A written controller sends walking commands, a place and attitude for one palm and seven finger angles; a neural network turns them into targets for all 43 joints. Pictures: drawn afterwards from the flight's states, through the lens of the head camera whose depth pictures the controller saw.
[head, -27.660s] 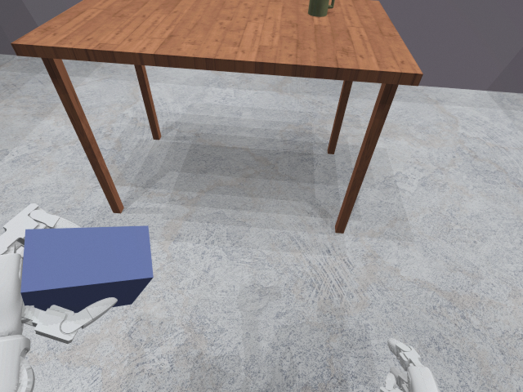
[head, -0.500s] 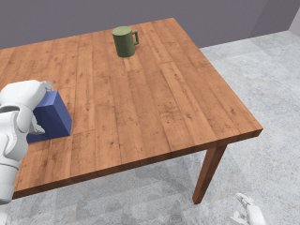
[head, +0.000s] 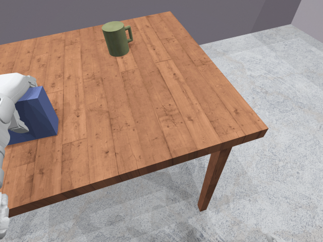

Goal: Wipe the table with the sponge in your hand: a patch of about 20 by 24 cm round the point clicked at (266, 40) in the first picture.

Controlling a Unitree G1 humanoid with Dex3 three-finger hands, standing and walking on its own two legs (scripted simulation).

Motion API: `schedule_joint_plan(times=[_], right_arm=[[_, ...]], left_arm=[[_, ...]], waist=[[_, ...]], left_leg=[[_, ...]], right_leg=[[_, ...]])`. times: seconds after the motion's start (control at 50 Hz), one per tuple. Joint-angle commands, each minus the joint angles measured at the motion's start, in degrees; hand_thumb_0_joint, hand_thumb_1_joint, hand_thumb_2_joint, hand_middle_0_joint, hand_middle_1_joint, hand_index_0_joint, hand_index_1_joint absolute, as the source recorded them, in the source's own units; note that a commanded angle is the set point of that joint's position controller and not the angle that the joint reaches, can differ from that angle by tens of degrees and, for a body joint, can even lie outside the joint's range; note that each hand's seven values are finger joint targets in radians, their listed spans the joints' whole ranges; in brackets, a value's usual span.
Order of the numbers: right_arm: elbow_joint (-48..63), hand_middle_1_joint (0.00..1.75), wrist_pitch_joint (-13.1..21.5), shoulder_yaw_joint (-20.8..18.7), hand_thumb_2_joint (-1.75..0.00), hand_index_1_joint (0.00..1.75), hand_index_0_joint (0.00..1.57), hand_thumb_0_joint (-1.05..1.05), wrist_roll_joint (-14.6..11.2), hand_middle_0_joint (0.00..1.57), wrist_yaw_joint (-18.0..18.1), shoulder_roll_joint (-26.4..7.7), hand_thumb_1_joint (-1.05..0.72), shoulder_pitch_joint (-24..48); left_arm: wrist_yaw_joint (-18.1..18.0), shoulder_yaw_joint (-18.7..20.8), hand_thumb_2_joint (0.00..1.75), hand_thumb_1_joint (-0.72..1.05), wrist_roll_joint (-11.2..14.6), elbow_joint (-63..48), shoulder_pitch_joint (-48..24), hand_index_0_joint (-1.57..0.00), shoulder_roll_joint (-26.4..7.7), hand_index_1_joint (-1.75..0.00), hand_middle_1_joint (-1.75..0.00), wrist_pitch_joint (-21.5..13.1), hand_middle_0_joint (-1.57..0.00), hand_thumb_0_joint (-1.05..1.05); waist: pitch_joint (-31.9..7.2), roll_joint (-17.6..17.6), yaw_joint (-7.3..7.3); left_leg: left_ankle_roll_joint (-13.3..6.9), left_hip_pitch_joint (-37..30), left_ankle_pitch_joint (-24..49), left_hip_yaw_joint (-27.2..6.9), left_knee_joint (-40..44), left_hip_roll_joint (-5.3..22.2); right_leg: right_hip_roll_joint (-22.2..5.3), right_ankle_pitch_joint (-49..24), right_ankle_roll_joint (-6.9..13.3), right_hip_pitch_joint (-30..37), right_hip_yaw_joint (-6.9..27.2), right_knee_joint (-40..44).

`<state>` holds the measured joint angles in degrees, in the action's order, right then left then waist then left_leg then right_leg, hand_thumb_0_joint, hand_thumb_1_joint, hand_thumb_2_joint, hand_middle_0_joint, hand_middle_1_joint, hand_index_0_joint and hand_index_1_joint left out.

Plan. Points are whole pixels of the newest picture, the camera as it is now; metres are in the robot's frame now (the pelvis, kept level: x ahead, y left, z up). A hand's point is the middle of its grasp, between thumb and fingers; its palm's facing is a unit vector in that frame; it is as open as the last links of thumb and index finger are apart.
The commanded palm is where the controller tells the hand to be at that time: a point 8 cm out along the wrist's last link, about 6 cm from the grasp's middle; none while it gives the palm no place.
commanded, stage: wipe forward along the first lane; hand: left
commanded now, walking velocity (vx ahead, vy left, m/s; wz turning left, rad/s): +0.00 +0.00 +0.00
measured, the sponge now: (25, 121) +0.36 +0.38 +0.11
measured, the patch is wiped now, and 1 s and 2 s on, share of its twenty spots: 0.10 0.20 0.30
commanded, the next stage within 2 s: slide across to the middle lane in 0.54 s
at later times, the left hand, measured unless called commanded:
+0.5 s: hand (18, 98) +0.40 +0.39 +0.15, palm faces -0.16 +0.02 -0.99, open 10.4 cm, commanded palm +0.40 +0.39 +0.17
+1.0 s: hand (23, 91) +0.42 +0.39 +0.16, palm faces -0.11 +0.07 -0.99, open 10.4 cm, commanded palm +0.42 +0.36 +0.20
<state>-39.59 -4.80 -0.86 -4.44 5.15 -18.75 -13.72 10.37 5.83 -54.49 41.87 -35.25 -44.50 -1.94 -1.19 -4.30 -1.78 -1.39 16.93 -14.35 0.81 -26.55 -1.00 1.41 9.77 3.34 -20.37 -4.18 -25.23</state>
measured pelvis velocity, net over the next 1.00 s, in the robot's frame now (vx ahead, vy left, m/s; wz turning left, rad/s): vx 0.02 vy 0.03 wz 0.01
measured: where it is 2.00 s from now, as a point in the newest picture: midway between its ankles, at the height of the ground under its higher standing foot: outside the picture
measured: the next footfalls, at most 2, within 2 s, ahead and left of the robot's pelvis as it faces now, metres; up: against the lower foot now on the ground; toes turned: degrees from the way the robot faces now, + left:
none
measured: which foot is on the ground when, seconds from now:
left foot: down 0.00-1.00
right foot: down 0.00-1.00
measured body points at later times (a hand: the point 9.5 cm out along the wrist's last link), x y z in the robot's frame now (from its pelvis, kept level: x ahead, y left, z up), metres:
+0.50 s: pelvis -0.01 +0.01 +0.00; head +0.04 -0.02 +0.44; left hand +0.41 +0.38 +0.21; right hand +0.05 -0.28 -0.14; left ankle -0.01 +0.11 -0.74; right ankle +0.03 -0.08 -0.74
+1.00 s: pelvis +0.02 +0.03 +0.00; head +0.07 +0.01 +0.45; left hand +0.42 +0.38 +0.21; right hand +0.11 -0.24 -0.14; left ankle -0.01 +0.11 -0.74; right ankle +0.03 -0.08 -0.74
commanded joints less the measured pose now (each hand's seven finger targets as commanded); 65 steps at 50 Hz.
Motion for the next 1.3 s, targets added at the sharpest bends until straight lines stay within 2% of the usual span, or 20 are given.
schedule_joint_plan(times=[0.0,0.06,0.12,0.14,0.18,0.3,0.38,0.42,0.54,0.64,0.74,0.82,0.94,1.0,1.02,1.1,1.12,1.14,1.22,1.28], right_arm=[[6.33,0.3,1.51,-2.74,-0.9,0.3,0.2,0.0,-0.06,0.2,0.34,-7.78,-0.9,-0.07],[5.68,0.3,1.44,-3.0,-0.9,0.3,0.2,0.0,-0.19,0.2,0.45,-8.17,-0.9,-1.54],[5.25,0.3,1.22,-3.31,-0.9,0.3,0.2,0.0,-0.12,0.2,0.3,-8.35,-0.9,-2.39],[4.99,0.3,0.95,-3.29,-0.9,0.3,0.2,0.0,-0.04,0.2,0.32,-8.39,-0.9,-3.02],[4.75,0.3,0.93,-3.15,-0.9,0.3,0.2,0.0,-0.41,0.2,0.17,-8.59,-0.9,-3.18],[4.33,0.3,0.82,-3.05,-0.9,0.3,0.2,0.0,-0.59,0.2,0.17,-9.0,-0.9,-4.93],[3.99,0.3,0.55,-3.01,-0.9,0.3,0.2,0.0,-0.55,0.2,0.47,-9.44,-0.9,-6.47],[4.2,0.3,0.64,-2.99,-0.9,0.3,0.2,0.0,-0.64,0.2,0.49,-9.29,-0.9,-6.43],[4.2,0.3,0.43,-2.99,-0.9,0.3,0.2,0.0,-0.58,0.2,0.66,-9.28,-0.9,-7.49],[4.52,0.3,0.26,-3.23,-0.9,0.3,0.2,0.0,-0.45,0.2,0.32,-8.71,-0.9,-7.21],[3.71,0.3,1.14,-3.43,-0.9,0.3,0.2,0.0,-0.74,0.2,0.38,-8.06,-0.9,-6.56],[3.1,0.3,2.06,-3.45,-0.9,0.3,0.2,0.0,-0.84,0.2,0.16,-7.39,-0.9,-5.55],[3.25,0.3,3.06,-3.08,-0.9,0.3,0.2,0.0,-0.71,0.2,-0.15,-6.62,-0.9,-3.07],[3.54,0.3,3.37,-2.65,-0.9,0.3,0.2,0.0,-0.74,0.2,-0.5,-6.44,-0.9,-1.53],[4.34,0.3,3.62,-2.54,-0.9,0.3,0.2,0.0,-0.66,0.2,-0.51,-6.31,-0.9,-0.37],[5.45,0.3,3.5,-2.07,-0.9,0.3,0.2,0.0,-0.26,0.2,-1.29,-6.05,-0.9,1.97],[5.78,0.3,3.64,-1.91,-0.9,0.3,0.2,0.0,-0.11,0.2,-1.41,-6.06,-0.9,2.74],[5.83,0.3,3.4,-1.65,-0.9,0.3,0.2,0.0,0.05,0.2,-1.69,-5.83,-0.9,3.02],[6.95,0.3,3.09,-0.97,-0.9,0.3,0.2,0.0,0.14,0.2,-2.53,-5.58,-0.9,5.47],[6.77,0.3,2.78,-1.05,-0.9,0.3,0.2,0.0,0.28,0.2,-2.77,-5.51,-0.9,5.43]], left_arm=[[-3.02,4.47,1.3,0.1,-2.88,-1.86,-16.1,-1.2,-19.02,-1.6,-1.6,-0.97,-1.2,0.0],[-3.97,4.65,1.3,0.1,-3.1,1.25,-18.19,-1.2,-19.97,-1.6,-1.6,-2.1,-1.2,0.0],[-5.18,6.08,1.3,0.1,-3.97,1.78,-19.13,-1.2,-21.92,-1.6,-1.6,-3.24,-1.2,0.0],[-5.56,6.09,1.3,0.1,-4.32,3.81,-18.75,-1.2,-22.31,-1.6,-1.6,-3.09,-1.2,0.0],[-5.88,4.06,1.3,0.1,-4.31,5.64,-20.49,-1.2,-20.83,-1.6,-1.6,-2.68,-1.2,0.0],[-5.84,1.92,1.3,0.1,-5.37,8.86,-24.11,-1.2,-20.79,-1.6,-1.6,-2.42,-1.2,0.0],[-5.93,4.09,1.3,0.1,-5.99,11.6,-25.01,-1.2,-24.56,-1.6,-1.6,-3.0,-1.2,0.0],[-5.8,2.86,1.3,0.1,-6.04,10.57,-26.96,-1.2,-23.43,-1.6,-1.6,-3.41,-1.2,0.0],[-5.55,2.51,1.3,0.1,-6.07,11.97,-27.11,-1.2,-23.49,-1.6,-1.6,-3.54,-1.2,0.0],[-5.49,1.14,1.3,0.1,-4.8,9.03,-24.73,-1.2,-19.48,-1.6,-1.6,-4.49,-1.2,0.0],[-6.46,-0.91,1.3,0.1,-2.42,4.83,-28.84,-1.2,-15.81,-1.6,-1.6,-4.54,-1.2,0.0],[-6.6,-2.24,1.3,0.1,-1.41,0.05,-31.24,-1.2,-13.25,-1.6,-1.6,-4.31,-1.2,0.0],[-6.32,-5.99,1.3,0.1,0.97,-5.22,-31.59,-1.2,-6.98,-1.6,-1.6,-2.02,-1.2,0.0],[-6.12,-6.89,1.3,0.1,1.31,-8.5,-32.93,-1.2,-5.77,-1.6,-1.6,0.39,-1.2,0.0],[-6.08,-5.28,1.3,0.1,1.59,-10.59,-31.37,-1.2,-6.84,-1.6,-1.6,1.05,-1.2,0.0],[-5.82,-5.89,1.3,0.1,1.2,-17.04,-31.95,-1.2,-5.8,-1.6,-1.6,5.07,-1.2,0.0],[-6.18,-2.5,1.3,0.1,0.98,-17.28,-29.83,-1.2,-8.8,-1.6,-1.6,6.03,-1.2,0.0],[-5.97,-5.6,1.3,0.1,1.03,-17.09,-29.53,-1.2,-5.2,-1.6,-1.6,7.37,-1.2,0.0],[-6.16,-4.63,1.3,0.1,-0.34,-20.13,-28.72,-1.2,-5.6,-1.6,-1.6,11.35,-1.2,0.0],[-5.62,-8.27,1.3,0.1,-0.52,-19.2,-29.09,-1.2,-1.4,-1.6,-1.6,14.33,-1.2,0.0]], waist=[[-12.26,4.55,0.41],[-12.33,5.93,1.02],[-14.14,2.96,0.71],[-13.91,4.9,0.85],[-11.53,5.09,1.85],[-12.09,5.81,3.03],[-12.73,6.02,2.96],[-13.47,3.6,3.32],[-14.42,4.73,3.28],[-15.61,4.14,2.52],[-14.91,3.81,3.48],[-16.98,0.39,3.1],[-16.76,0.93,2.9],[-16.55,0.65,2.8],[-18.41,-0.86,1.66],[-20.83,0.28,0.94],[-21.25,-0.89,-0.01],[-20.42,0.42,0.52],[-21.33,-0.7,-0.48],[-21.23,1.98,0.47]], left_leg=[[-2.17,3.64,5.52,-1.14,1.9,-1.25],[-2.22,5.23,3.75,-0.98,1.64,-1.09],[-2.05,5.33,4.88,-1.02,1.38,-1.15],[-2.09,6.24,4.42,-1.1,1.29,-1.11],[-2.09,7.54,2.04,-0.91,1.45,-1.12],[-2.15,8.79,-0.21,-1.05,1.08,-0.98],[-2.12,10.14,0.11,-1.18,0.67,-1.1],[-2.07,9.07,0.42,-1.27,1.1,-1.06],[-2.11,8.39,0.36,-1.57,0.99,-0.75],[-1.93,5.58,4.28,-1.81,1.08,-0.31],[-1.98,1.72,4.71,-2.69,2.41,0.12],[-1.02,-3.05,9.97,-3.59,3.27,0.17],[0.29,-8.41,15.9,-4.92,3.79,0.43],[0.96,-9.66,18.41,-5.05,4.08,0.43],[1.23,-10.62,22.4,-5.13,3.95,0.46],[2.01,-12.99,29.83,-5.36,3.24,0.68],[2.3,-12.7,33.56,-5.37,3.12,0.74],[2.5,-12.7,34.77,-5.36,2.84,0.71],[3.13,-13.03,38.69,-5.45,3.08,1.01],[2.9,-13.66,37.09,-5.04,2.66,0.99]], right_leg=[[-2.47,-2.41,0.81,10.51,7.14,3.69],[-2.43,-0.62,0.61,9.6,7.67,3.72],[-2.41,-1.99,1.13,9.84,8.27,3.1],[-2.28,-1.62,1.0,9.84,7.77,2.86],[-2.23,0.68,0.65,7.68,7.95,3.68],[-2.14,3.22,0.5,6.41,8.55,4.09],[-1.88,2.63,0.56,6.82,8.62,3.73],[-1.63,2.68,0.72,5.63,8.1,3.78],[-1.49,3.03,0.72,5.43,7.85,3.68],[-1.28,-0.7,0.98,5.5,7.1,3.04],[-1.18,0.15,0.86,3.65,6.37,4.01],[-1.03,-2.64,1.28,3.84,5.49,3.91],[-0.89,-5.65,1.3,4.45,4.11,4.05],[-1.07,-7.23,1.32,5.5,3.66,4.12],[-1.13,-9.12,1.72,7.05,3.73,3.76],[-1.37,-13.24,1.52,9.83,3.21,3.27],[-1.29,-14.79,1.87,10.88,3.16,3.02],[-1.36,-15.57,1.6,10.89,2.66,2.82],[-1.24,-16.5,1.71,11.56,2.39,2.52],[-1.29,-16.37,1.23,11.06,2.01,2.63]])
